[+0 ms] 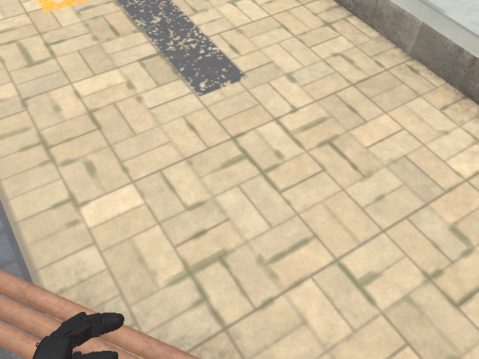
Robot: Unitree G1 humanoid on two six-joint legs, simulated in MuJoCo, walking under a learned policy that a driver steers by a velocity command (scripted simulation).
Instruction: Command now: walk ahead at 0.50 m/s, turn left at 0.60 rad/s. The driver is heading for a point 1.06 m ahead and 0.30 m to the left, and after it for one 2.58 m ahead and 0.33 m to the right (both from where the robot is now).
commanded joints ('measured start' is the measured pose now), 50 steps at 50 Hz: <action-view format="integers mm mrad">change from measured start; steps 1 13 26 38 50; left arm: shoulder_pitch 28 -99 -86 225 82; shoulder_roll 156 141 76 142 87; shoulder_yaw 63 83 26 59 17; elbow -72 -35 -127 -39 58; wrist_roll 3 -23 7 32 18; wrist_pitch -32 3 -14 -25 55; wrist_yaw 0 9 31 4 2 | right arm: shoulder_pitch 37 135 42 27 -63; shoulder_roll -107 -94 -114 -22 3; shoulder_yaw -18 -40 -12 -19 6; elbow -67 -15 -9 -15 -8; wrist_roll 24 5 -42 -36 -41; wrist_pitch -13 74 -24 -10 62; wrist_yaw -1 33 -22 -27 -62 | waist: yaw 82 -103 54 192 60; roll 21 -177 89 6 -93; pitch -145 -90 55 -301 -129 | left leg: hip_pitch -268 -17 -94 -138 -230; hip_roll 146 146 279 73 76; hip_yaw -107 239 -319 -52 150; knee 53 442 -126 493 308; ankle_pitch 399 102 120 410 -191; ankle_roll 67 -43 197 -36 -135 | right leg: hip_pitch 492 112 -336 796 424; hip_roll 12 -180 -80 -120 -134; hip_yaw -15 -78 -19 79 147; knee -30 -268 604 -147 -371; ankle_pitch -79 -301 -177 672 47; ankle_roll -114 -140 -15 -159 -264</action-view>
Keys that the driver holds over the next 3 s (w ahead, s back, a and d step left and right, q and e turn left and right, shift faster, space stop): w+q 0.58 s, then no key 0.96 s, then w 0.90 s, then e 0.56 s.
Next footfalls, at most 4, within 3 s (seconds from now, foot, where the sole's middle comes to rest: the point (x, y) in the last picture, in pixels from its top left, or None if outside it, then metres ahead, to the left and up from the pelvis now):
0.36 left None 0.18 0.13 -0.78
0.76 right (202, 325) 0.56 0.07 -0.78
1.00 left None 0.35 0.23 -0.73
1.80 left None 0.43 0.25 -0.73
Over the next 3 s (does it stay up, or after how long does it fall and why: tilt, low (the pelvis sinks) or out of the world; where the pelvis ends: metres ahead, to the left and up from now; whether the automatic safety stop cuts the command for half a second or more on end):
stays up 1.01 0.31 -0.01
